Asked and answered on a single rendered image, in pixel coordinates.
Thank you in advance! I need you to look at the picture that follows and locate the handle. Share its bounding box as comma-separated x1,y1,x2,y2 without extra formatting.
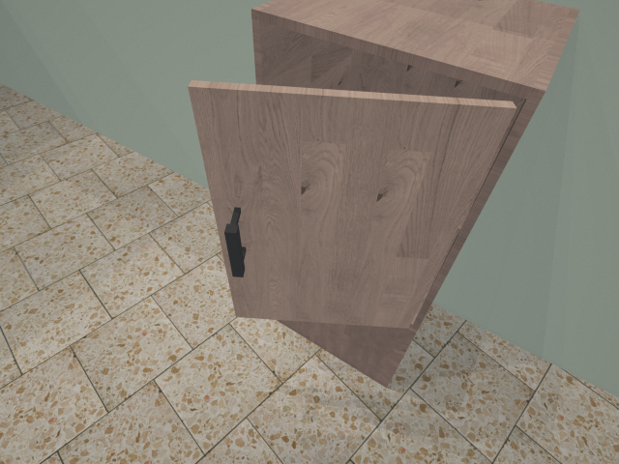
224,207,246,277

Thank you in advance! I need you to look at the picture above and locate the cupboard door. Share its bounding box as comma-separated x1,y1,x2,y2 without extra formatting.
188,80,516,329

